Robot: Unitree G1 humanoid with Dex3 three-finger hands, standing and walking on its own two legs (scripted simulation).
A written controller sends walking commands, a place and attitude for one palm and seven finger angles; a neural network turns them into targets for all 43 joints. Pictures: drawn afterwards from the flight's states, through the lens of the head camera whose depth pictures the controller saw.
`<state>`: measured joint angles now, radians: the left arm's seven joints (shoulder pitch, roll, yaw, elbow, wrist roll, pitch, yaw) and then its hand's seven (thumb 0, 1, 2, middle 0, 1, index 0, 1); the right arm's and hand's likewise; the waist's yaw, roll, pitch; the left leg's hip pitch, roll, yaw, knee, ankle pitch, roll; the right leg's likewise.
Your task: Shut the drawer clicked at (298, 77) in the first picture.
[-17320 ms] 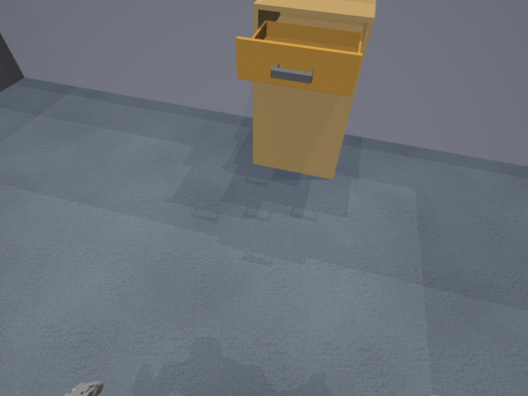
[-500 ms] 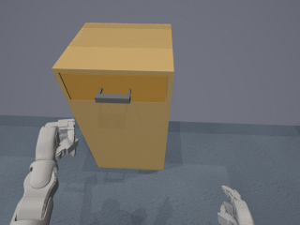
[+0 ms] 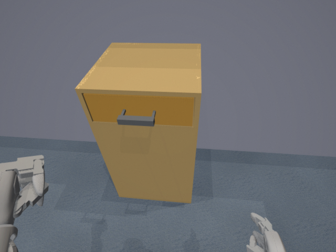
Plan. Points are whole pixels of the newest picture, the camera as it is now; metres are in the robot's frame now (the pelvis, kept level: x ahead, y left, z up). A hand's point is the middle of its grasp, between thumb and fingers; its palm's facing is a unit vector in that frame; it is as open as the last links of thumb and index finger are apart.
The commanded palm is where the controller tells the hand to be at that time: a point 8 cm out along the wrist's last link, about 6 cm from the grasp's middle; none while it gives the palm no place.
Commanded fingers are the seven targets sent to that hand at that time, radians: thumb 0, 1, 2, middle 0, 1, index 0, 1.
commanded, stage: draw the hand back to the body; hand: left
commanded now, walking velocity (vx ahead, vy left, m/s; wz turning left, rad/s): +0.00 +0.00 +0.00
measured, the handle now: (137, 116) +0.59 +0.20 -0.03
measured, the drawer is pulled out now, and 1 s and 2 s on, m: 0.00 0.00 0.00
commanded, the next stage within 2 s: step back with the hand held close in 0.12 s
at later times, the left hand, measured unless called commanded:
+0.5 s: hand (48, 187) +0.18 +0.25 +0.15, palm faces +0.30 -0.82 -0.49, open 3.2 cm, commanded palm +0.11 +0.29 +0.17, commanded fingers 0.00 0.90 0.90 -1.40 -1.60 -1.40 -1.60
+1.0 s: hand (13, 236) +0.10 +0.26 +0.15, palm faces +0.38 -0.80 -0.46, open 3.2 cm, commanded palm +0.04 +0.30 +0.17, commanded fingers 0.00 0.90 0.90 -1.40 -1.60 -1.40 -1.60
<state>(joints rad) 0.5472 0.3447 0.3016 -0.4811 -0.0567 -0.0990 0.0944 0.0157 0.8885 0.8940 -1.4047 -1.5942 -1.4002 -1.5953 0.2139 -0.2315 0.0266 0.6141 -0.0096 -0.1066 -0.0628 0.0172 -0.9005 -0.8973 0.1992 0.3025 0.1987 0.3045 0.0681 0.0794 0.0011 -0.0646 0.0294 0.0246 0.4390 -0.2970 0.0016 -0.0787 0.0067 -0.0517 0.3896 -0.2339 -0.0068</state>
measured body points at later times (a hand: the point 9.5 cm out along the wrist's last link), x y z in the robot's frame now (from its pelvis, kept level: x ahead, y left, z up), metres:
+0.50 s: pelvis -0.02 +0.02 +0.00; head +0.00 +0.00 +0.45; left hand +0.16 +0.29 +0.17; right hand +0.15 -0.23 -0.09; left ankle -0.03 +0.12 -0.74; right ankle -0.01 -0.12 -0.74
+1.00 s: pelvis -0.09 +0.02 -0.01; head -0.08 +0.02 +0.44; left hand +0.07 +0.30 +0.17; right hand +0.09 -0.22 -0.09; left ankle -0.03 +0.11 -0.74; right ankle -0.01 -0.12 -0.74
